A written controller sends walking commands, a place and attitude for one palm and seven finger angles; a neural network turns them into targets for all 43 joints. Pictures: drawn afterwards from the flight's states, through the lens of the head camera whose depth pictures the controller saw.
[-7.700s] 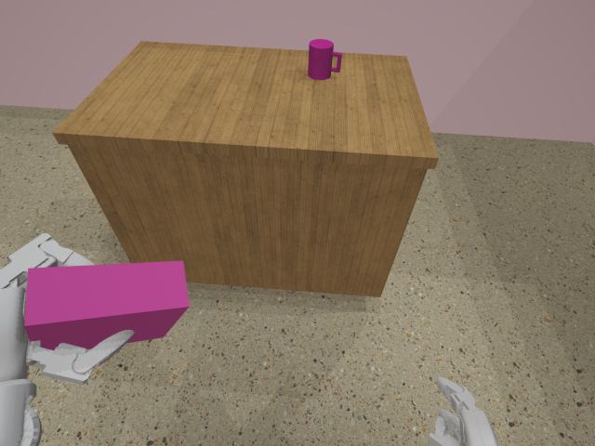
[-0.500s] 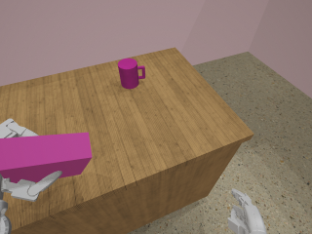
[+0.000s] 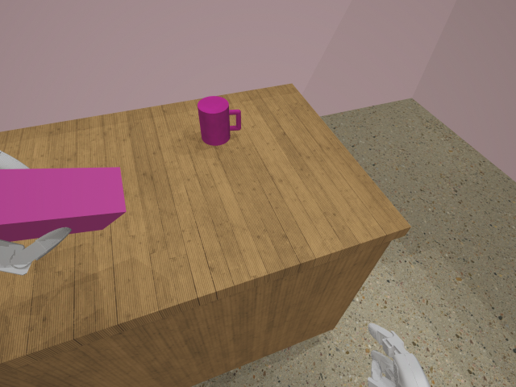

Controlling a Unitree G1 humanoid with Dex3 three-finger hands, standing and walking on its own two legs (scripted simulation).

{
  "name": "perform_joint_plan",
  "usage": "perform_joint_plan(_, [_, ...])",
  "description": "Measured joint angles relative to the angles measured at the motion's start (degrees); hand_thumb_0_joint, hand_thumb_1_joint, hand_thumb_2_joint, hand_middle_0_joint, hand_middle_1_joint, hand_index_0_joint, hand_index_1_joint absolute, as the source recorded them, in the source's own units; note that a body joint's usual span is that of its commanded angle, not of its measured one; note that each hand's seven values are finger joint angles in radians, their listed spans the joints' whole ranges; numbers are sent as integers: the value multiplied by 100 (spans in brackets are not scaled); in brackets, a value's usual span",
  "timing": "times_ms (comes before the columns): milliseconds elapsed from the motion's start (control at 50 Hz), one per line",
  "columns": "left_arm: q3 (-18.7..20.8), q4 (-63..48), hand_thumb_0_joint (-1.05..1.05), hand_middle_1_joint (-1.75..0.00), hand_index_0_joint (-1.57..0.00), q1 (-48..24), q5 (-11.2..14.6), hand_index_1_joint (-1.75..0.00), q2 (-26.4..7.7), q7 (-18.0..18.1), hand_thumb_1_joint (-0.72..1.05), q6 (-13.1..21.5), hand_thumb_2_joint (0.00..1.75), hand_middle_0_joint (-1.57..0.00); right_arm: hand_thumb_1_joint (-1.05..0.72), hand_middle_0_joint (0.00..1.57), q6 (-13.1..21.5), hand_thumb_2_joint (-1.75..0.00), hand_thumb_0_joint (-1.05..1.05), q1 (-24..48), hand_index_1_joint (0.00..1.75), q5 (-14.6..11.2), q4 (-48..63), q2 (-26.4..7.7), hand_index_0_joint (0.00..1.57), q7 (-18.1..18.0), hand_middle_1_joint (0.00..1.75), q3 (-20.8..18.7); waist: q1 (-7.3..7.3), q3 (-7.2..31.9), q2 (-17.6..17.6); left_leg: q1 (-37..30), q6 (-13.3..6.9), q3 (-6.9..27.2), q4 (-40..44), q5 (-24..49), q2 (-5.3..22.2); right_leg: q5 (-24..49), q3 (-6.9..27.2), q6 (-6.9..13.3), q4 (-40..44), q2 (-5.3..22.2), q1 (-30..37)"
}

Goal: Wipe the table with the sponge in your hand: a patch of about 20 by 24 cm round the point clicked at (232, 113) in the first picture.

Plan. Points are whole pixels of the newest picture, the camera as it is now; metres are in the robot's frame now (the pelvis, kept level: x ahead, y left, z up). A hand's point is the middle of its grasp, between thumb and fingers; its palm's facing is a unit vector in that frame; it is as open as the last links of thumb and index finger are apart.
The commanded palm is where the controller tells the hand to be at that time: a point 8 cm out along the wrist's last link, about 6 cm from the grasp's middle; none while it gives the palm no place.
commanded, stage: come to a stop and stand still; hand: left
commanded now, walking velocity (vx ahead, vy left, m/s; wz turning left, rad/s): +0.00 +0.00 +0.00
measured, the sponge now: (70, 205) +0.26 +0.25 +0.20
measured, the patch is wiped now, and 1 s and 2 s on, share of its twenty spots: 0.00 0.00 0.00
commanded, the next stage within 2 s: look again from close up in 0.64 s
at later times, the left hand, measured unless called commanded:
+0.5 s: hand (7, 281) +0.18 +0.29 +0.16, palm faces +0.47 -0.83 -0.31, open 9.5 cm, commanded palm +0.12 +0.31 +0.18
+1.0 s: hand (17, 281) +0.18 +0.28 +0.16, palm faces +0.42 -0.84 -0.34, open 9.5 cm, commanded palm +0.12 +0.31 +0.18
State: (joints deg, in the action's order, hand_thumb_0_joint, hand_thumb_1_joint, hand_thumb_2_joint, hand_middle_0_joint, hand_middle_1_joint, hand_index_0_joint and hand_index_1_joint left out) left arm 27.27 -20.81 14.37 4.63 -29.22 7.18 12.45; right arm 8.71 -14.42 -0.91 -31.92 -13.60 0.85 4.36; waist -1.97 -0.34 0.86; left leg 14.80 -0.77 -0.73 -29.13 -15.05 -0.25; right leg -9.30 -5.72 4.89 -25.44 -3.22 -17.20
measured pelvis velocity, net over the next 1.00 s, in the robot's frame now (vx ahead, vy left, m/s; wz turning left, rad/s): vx -0.02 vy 0.02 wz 0.06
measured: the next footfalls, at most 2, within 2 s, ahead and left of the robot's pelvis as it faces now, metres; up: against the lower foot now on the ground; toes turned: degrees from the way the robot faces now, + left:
none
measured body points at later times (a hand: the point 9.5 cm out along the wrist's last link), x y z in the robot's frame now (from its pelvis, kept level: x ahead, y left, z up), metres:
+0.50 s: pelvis -0.02 +0.02 +0.00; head -0.02 +0.05 +0.44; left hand +0.15 +0.33 +0.18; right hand +0.15 -0.19 -0.08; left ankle +0.00 +0.11 -0.74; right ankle +0.05 -0.06 -0.74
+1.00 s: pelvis -0.02 +0.02 +0.00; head -0.01 +0.03 +0.45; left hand +0.15 +0.32 +0.18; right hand +0.16 -0.21 -0.07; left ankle +0.00 +0.11 -0.74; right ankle +0.05 -0.06 -0.74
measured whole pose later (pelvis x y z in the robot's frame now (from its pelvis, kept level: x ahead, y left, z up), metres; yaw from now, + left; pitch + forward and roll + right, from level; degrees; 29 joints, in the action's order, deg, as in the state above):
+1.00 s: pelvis -0.02 +0.02 +0.00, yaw +3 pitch -1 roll +0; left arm 18.9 -23.9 24.5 6.4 -23.6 7.3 11.5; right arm 10.2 -13.6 -1.9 -35.4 -14.1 0.2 0.7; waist -1.1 -2.4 1.8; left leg 14.3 -2.1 1.4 -28.3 -12.5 -3.6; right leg -9.1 -7.7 3.2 -27.0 0.4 -16.7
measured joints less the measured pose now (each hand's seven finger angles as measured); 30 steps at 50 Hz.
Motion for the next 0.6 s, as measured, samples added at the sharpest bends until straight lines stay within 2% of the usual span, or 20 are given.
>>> perform_joint_plan(80, [-642, -243, -1, -138, -79, 835, -1, -138, 444, -33, -43, 130, 101, -79, -90, 21, 166, -90, 1, -186, 30, -33, -114, -212, 21, 56, 30, -204, 91, -21, -18, -21, -19, -21, -13, 0, -32, -37, 21, -15, -82, 35, -9])
perform_joint_plan(160, [-986, -181, -1, -138, -79, 1187, -74, -138, 335, -60, -43, 138, 101, -80, -90, 21, 148, -90, 1, -256, 30, -2, -365, -275, 20, 0, 30, -282, 126, -99, 122, 94, -7, 105, -167, -15, -58, -78, -109, 11, -182, 71, -57])
perform_joint_plan(280, [-829, -197, -1, -137, -80, 1127, -41, -137, 143, 150, -43, 63, 101, -80, -90, 20, 209, -90, 2, -280, 30, 31, -594, -247, 20, 13, 30, -301, 52, -197, 252, 266, -16, 259, -409, -44, -118, -118, -271, 2, -337, 144, -136])
perform_joint_plan(440, [-882, -293, -1, -138, -80, 827, -42, -137, 462, 220, -43, 198, 102, -80, -90, 20, 292, -90, 2, -96, 30, 44, -593, 0, 20, 80, 30, -202, -90, -127, 301, 192, -142, 194, -258, 88, -293, -85, -204, -150, -396, 328, -152])
perform_joint_plan(540, [-905, -60, -1, -138, -80, 606, -96, -138, 569, 158, -43, 104, 102, -80, -90, 21, 235, -90, 2, 105, 30, 50, -434, 220, 20, 92, 30, -123, -86, -74, 315, 77, -192, 95, -68, 189, -384, -89, -90, -247, -447, 420, -166])
perform_joint_plan(600, [-912, -22, -1, -138, -80, 569, -91, -138, 590, 107, -43, 33, 102, -80, -90, 21, 202, -90, 1, 190, 30, 54, -346, 301, 21, 104, 30, -98, -57, -68, 285, 33, -202, 69, -12, 215, -401, -74, -61, -240, -435, 433, -147])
